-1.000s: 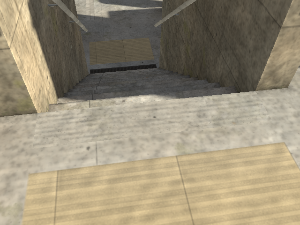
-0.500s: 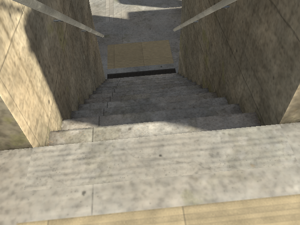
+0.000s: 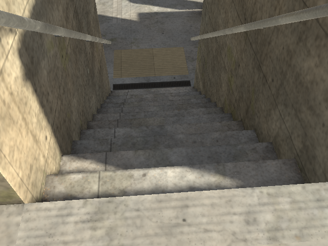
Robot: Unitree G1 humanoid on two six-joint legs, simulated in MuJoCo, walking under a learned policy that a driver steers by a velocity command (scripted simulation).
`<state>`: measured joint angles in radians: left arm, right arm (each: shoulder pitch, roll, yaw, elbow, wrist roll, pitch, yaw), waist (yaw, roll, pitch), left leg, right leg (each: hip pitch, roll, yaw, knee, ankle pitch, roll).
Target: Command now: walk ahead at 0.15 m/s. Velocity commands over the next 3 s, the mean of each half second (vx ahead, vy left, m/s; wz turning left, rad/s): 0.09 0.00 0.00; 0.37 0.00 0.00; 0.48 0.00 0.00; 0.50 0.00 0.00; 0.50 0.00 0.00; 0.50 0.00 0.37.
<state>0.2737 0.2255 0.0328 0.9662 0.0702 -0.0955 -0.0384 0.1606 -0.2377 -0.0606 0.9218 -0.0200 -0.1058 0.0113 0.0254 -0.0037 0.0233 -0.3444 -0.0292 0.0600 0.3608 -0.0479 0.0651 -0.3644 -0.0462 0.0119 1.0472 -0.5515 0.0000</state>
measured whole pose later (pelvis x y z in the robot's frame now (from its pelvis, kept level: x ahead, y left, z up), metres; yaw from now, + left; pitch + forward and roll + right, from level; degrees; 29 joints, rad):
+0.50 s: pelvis +0.08 -0.01 -0.01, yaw +0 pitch +1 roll +1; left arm 0.17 0.24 0.06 0.96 0.03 -0.09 -0.04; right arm 0.15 -0.25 -0.09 0.88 -0.02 -0.09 0.06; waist 0.02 0.00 0.00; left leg -0.26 -0.04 0.06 0.50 -0.26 0.07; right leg -0.26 -0.08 -0.05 0.57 -0.33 -0.01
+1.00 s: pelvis +0.27 +0.02 -0.02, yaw +0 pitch +0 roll +0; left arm 0.45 0.20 0.04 1.04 0.08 -0.10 -0.06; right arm 0.15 -0.19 -0.05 0.89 -0.07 -0.14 0.05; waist 0.03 -0.01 0.02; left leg -0.39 -0.01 0.05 0.68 -0.29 0.06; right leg -0.11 -0.03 0.06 0.90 -0.52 -0.05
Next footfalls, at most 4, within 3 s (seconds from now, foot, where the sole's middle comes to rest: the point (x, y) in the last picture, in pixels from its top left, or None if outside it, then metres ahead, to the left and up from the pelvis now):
0.16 right None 0.11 -0.15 -0.78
0.94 left None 0.35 0.12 -0.78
1.40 right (200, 215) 0.61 -0.11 -0.78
2.02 left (150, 186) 0.83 0.12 -0.97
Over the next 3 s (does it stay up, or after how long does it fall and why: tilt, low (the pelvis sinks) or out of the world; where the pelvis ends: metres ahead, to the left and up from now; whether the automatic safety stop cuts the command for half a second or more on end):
stays up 1.18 -0.01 -0.47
